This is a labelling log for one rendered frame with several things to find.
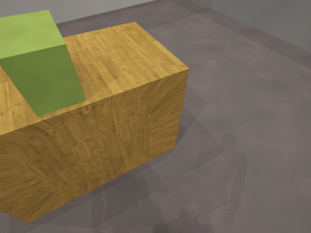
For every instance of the pedestal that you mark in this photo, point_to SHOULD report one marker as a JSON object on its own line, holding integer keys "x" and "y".
{"x": 134, "y": 89}

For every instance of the carton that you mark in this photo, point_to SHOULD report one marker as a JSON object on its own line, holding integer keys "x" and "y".
{"x": 35, "y": 57}

